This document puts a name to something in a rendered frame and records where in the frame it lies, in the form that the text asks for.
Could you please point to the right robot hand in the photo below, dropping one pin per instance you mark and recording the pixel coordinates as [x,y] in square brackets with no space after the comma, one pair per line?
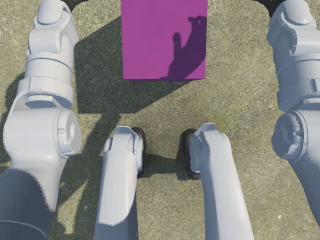
[271,5]

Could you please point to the carton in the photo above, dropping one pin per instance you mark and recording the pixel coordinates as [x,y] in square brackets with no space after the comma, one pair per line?
[164,40]

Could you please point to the robot left upper arm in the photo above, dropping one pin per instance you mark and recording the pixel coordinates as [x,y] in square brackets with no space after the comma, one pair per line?
[39,141]

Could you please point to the right robot forearm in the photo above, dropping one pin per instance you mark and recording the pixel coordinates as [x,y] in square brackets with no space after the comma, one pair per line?
[295,42]

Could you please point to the left robot hand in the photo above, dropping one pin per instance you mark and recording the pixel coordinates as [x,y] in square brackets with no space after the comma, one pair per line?
[72,3]

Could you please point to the right robot shin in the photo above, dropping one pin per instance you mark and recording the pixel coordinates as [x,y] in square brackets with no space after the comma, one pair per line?
[205,127]

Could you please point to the robot right upper arm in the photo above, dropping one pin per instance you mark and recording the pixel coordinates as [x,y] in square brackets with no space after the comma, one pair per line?
[296,138]

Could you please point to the left robot forearm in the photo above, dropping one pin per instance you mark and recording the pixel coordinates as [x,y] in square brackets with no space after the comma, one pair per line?
[49,62]

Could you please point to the right robot foot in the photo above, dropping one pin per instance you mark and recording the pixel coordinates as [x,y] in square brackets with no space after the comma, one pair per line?
[186,150]

